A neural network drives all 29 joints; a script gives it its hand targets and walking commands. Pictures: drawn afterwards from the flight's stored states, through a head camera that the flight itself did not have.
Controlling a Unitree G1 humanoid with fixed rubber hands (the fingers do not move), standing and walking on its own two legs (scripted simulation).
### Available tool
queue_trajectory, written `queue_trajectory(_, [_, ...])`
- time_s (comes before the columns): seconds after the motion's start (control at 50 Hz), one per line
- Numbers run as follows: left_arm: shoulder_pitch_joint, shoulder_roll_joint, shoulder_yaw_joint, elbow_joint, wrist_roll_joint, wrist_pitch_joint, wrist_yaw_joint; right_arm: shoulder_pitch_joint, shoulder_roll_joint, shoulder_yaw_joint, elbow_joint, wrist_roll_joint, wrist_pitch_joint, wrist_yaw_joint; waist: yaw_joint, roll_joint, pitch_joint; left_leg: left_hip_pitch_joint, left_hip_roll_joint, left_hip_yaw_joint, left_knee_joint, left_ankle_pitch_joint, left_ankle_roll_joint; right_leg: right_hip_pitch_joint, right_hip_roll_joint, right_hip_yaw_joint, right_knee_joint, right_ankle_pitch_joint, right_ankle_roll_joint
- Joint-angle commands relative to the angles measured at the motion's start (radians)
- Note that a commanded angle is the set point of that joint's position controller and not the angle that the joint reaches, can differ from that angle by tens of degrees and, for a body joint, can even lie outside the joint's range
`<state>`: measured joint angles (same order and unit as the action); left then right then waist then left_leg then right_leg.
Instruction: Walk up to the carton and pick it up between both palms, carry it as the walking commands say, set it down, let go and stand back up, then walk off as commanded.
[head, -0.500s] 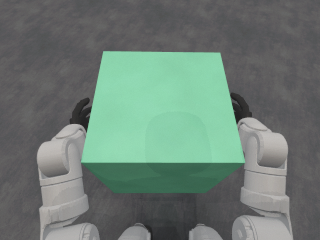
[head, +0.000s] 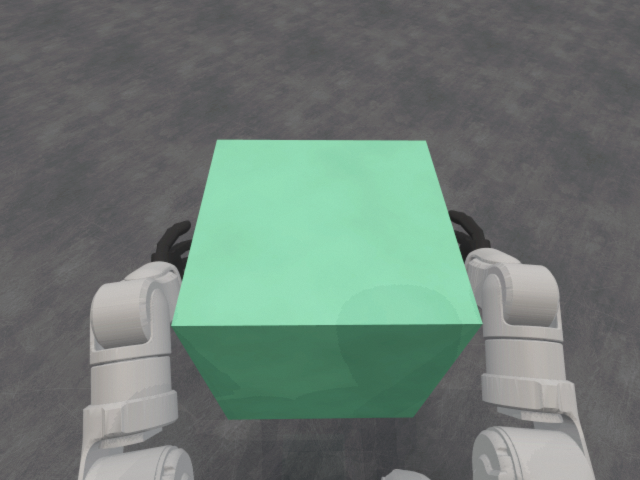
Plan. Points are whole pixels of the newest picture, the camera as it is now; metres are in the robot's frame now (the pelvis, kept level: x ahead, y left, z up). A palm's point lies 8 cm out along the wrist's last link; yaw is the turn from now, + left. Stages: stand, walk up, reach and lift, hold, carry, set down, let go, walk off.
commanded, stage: carry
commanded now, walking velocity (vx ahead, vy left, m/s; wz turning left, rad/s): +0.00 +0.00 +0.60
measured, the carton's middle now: (321, 287) +0.36 +0.01 +0.02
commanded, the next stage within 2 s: none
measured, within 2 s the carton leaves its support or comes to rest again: neither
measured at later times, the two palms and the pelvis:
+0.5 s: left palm (32, 402) +0.19 +0.28 +0.09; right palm (378, 284) +0.31 -0.06 +0.10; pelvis -0.06 +0.01 -0.01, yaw +19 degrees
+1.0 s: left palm out of the picture +0.04 +0.33 +0.11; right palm (298, 329) +0.25 +0.03 +0.12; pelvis -0.14 +0.00 +0.00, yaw +38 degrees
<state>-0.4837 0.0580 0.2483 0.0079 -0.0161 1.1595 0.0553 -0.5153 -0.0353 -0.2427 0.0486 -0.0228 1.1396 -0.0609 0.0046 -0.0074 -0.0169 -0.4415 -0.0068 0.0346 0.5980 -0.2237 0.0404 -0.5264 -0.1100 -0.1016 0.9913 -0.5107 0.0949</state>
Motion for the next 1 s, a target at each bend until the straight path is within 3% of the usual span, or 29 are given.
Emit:
queue_trajectory(0.0, [-0.745,-1.038,-0.757,-0.197,-0.391,-0.031,-0.219,-0.645,0.962,0.674,-0.219,0.360,-0.004,0.217,-0.035,0.179,-0.478,0.341,0.236,-0.241,-0.147,0.445,0.113,0.034,0.029,0.015,-0.086,0.044,-0.008])
queue_trajectory(0.06, [-0.687,-1.023,-0.741,-0.183,-0.382,-0.021,-0.223,-0.594,0.941,0.682,-0.222,0.335,0.006,0.210,-0.035,0.191,-0.487,0.305,0.227,-0.271,-0.150,0.392,0.090,0.154,0.064,0.004,-0.295,0.085,-0.026])
queue_trajectory(0.1, [-0.658,-1.018,-0.730,-0.159,-0.370,-0.018,-0.229,-0.596,0.932,0.695,-0.212,0.331,0.010,0.208,-0.014,0.127,-0.488,0.167,0.163,-0.209,-0.086,0.321,0.026,0.400,0.042,-0.004,-0.572,0.247,-0.045])
queue_trajectory(0.12, [-0.649,-1.007,-0.724,-0.150,-0.364,-0.018,-0.231,-0.622,0.930,0.706,-0.212,0.338,0.010,0.209,-0.002,0.000,-0.487,0.005,0.102,-0.164,0.019,0.208,-0.021,0.553,-0.097,0.140,-0.640,0.312,-0.072])
queue_trajectory(0.14, [-0.652,-0.978,-0.704,-0.127,-0.336,-0.029,-0.234,-0.666,0.939,0.725,-0.217,0.353,0.017,0.212,0.003,-0.320,-0.452,-0.196,-0.048,0.014,0.238,-0.224,-0.062,0.557,-0.386,0.380,-0.657,0.592,-0.199])
queue_trajectory(0.16, [-0.719,-0.988,-0.712,-0.145,-0.346,-0.028,-0.232,-0.703,0.954,0.731,-0.194,0.363,0.014,0.216,-0.004,-0.255,-0.432,-0.207,0.001,0.011,0.410,-0.363,-0.057,0.509,-0.415,0.326,-0.609,0.751,-0.260])
queue_trajectory(0.18, [-0.702,-0.991,-0.699,-0.147,-0.325,-0.024,-0.232,-0.702,0.980,0.747,-0.190,0.376,0.013,0.222,-0.003,-0.174,-0.409,-0.182,0.018,-0.004,0.446,-0.317,-0.048,0.474,-0.356,0.231,-0.583,0.774,-0.243])
queue_trajectory(0.2, [-0.668,-0.986,-0.692,-0.156,-0.306,-0.023,-0.233,-0.685,1.005,0.759,-0.192,0.393,0.011,0.227,-0.005,-0.143,-0.400,-0.166,0.036,-0.004,0.442,-0.258,-0.044,0.468,-0.309,0.145,-0.563,0.747,-0.208])
queue_trajectory(0.26, [-0.711,-0.946,-0.689,-0.184,-0.292,-0.029,-0.218,-0.745,1.016,0.771,-0.173,0.435,0.008,0.234,-0.003,-0.214,-0.392,-0.136,0.028,0.048,0.334,-0.225,-0.057,0.482,-0.256,0.023,-0.513,0.717,-0.175])
queue_trajectory(0.32, [-0.645,-0.929,-0.670,-0.161,-0.263,-0.020,-0.208,-0.676,1.012,0.743,-0.117,0.431,0.023,0.241,0.001,-0.233,-0.410,-0.050,0.007,0.094,0.169,-0.220,-0.053,0.473,-0.274,-0.014,-0.476,0.736,-0.169])
queue_trajectory(0.36, [-0.624,-0.925,-0.661,-0.147,-0.249,-0.018,-0.204,-0.634,1.020,0.732,-0.076,0.426,0.028,0.247,-0.011,-0.229,-0.418,0.047,-0.008,0.124,-0.039,-0.102,-0.047,0.458,-0.268,-0.053,-0.404,0.719,-0.123])
queue_trajectory(0.38, [-0.600,-0.931,-0.657,-0.140,-0.244,-0.016,-0.204,-0.605,1.026,0.725,-0.061,0.419,0.029,0.251,-0.014,-0.162,-0.424,0.149,0.007,0.098,-0.148,-0.024,-0.054,0.399,-0.244,-0.088,-0.323,0.646,-0.081])
queue_trajectory(0.4, [-0.606,-0.930,-0.662,-0.132,-0.246,-0.016,-0.205,-0.593,1.034,0.717,-0.041,0.413,0.029,0.255,-0.022,-0.069,-0.406,0.269,0.085,-0.006,-0.191,0.075,-0.048,0.253,-0.224,-0.087,-0.237,0.478,-0.040])
queue_trajectory(0.42, [-0.535,-0.944,-0.661,-0.136,-0.239,-0.005,-0.211,-0.465,1.034,0.681,-0.013,0.378,0.026,0.262,-0.032,0.239,-0.399,0.386,0.360,-0.400,-0.179,0.545,0.063,-0.031,-0.099,-0.122,-0.070,0.109,0.035])
queue_trajectory(0.44, [-0.463,-0.970,-0.650,-0.121,-0.231,0.004,-0.220,-0.381,1.049,0.665,-0.025,0.353,0.035,0.265,-0.042,0.302,-0.380,0.428,0.380,-0.438,-0.126,0.853,0.155,-0.121,-0.036,-0.055,0.043,-0.173,0.031])
queue_trajectory(0.46, [-0.751,-0.960,-0.712,-0.161,-0.308,-0.024,-0.219,-0.661,1.006,0.706,-0.101,0.406,0.009,0.255,-0.038,0.246,-0.409,0.465,0.343,-0.366,-0.074,0.938,0.154,-0.134,-0.032,0.005,0.106,-0.168,0.021])
queue_trajectory(0.48, [-0.762,-0.981,-0.733,-0.143,-0.326,-0.028,-0.222,-0.681,0.996,0.707,-0.115,0.402,0.004,0.247,-0.034,0.199,-0.421,0.436,0.318,-0.316,-0.084,0.811,0.134,-0.117,-0.039,0.030,0.131,-0.126,0.016])
queue_trajectory(0.54, [-0.794,-1.035,-0.775,-0.189,-0.389,-0.034,-0.222,-0.702,0.989,0.694,-0.207,0.391,-0.011,0.226,-0.032,0.187,-0.456,0.364,0.238,-0.214,-0.121,0.524,0.111,-0.047,-0.016,0.023,0.047,0.015,0.007])
queue_trajectory(0.66, [-0.687,-1.011,-0.748,-0.181,-0.391,-0.015,-0.225,-0.594,0.938,0.688,-0.225,0.334,0.008,0.205,-0.039,0.190,-0.500,0.337,0.239,-0.302,-0.162,0.402,0.101,0.139,0.058,0.010,-0.276,0.057,-0.026])
queue_trajectory(0.7, [-0.643,-1.012,-0.734,-0.151,-0.375,-0.012,-0.231,-0.580,0.934,0.696,-0.206,0.328,0.012,0.207,-0.017,0.142,-0.502,0.228,0.180,-0.235,-0.115,0.356,0.040,0.367,0.054,-0.022,-0.562,0.216,-0.041])
queue_trajectory(0.72, [-0.641,-1.009,-0.733,-0.143,-0.370,-0.013,-0.234,-0.608,0.932,0.707,-0.205,0.333,0.011,0.209,-0.007,0.062,-0.501,0.070,0.132,-0.204,-0.062,0.275,-0.004,0.537,-0.046,0.067,-0.618,0.287,-0.062])
queue_trajectory(0.74, [-0.660,-0.979,-0.718,-0.134,-0.348,-0.025,-0.234,-0.654,0.944,0.726,-0.211,0.350,0.016,0.212,-0.001,-0.234,-0.471,-0.130,-0.018,-0.038,0.120,-0.018,-0.058,0.588,-0.299,0.304,-0.630,0.505,-0.158])
queue_trajectory(0.76, [-0.769,-0.975,-0.729,-0.150,-0.365,-0.034,-0.230,-0.772,0.945,0.743,-0.217,0.380,0.012,0.213,-0.001,-0.312,-0.446,-0.187,-0.020,0.048,0.333,-0.337,-0.061,0.526,-0.419,0.317,-0.616,0.729,-0.252])
queue_trajectory(0.78, [-0.691,-0.994,-0.708,-0.142,-0.334,-0.022,-0.230,-0.705,0.979,0.749,-0.189,0.380,0.016,0.222,-0.002,-0.193,-0.401,-0.177,0.013,0.010,0.392,-0.329,-0.049,0.480,-0.372,0.233,-0.590,0.781,-0.248])
queue_trajectory(0.8, [-0.639,-0.993,-0.692,-0.152,-0.306,-0.019,-0.231,-0.668,1.008,0.756,-0.187,0.393,0.017,0.229,-0.004,-0.146,-0.391,-0.159,0.025,0.007,0.395,-0.278,-0.042,0.475,-0.330,0.154,-0.561,0.788,-0.219])
queue_trajectory(0.86, [-0.691,-0.949,-0.686,-0.174,-0.285,-0.024,-0.217,-0.728,1.024,0.770,-0.155,0.438,0.015,0.240,-0.004,-0.219,-0.384,-0.119,0.024,0.054,0.294,-0.230,-0.050,0.481,-0.264,0.009,-0.498,0.754,-0.170])
queue_trajectory(0.94, [-0.603,-0.933,-0.661,-0.151,-0.243,-0.015,-0.206,-0.622,1.029,0.738,-0.077,0.434,0.029,0.251,-0.008,-0.232,-0.406,0.023,-0.008,0.122,0.010,-0.144,-0.048,0.456,-0.273,-0.044,-0.419,0.738,-0.134])
queue_trajectory(0.96, [-0.553,-0.938,-0.652,-0.143,-0.232,-0.012,-0.206,-0.565,1.039,0.730,-0.061,0.423,0.032,0.254,-0.015,-0.190,-0.409,0.110,-0.004,0.116,-0.122,-0.042,-0.054,0.414,-0.257,-0.075,-0.355,0.682,-0.095])
queue_trajectory(0.98, [-0.536,-0.945,-0.653,-0.142,-0.230,-0.012,-0.208,-0.536,1.048,0.725,-0.051,0.415,0.032,0.259,-0.018,-0.110,-0.404,0.217,0.047,0.048,-0.183,0.020,-0.056,0.316,-0.239,-0.096,-0.269,0.567,-0.055])
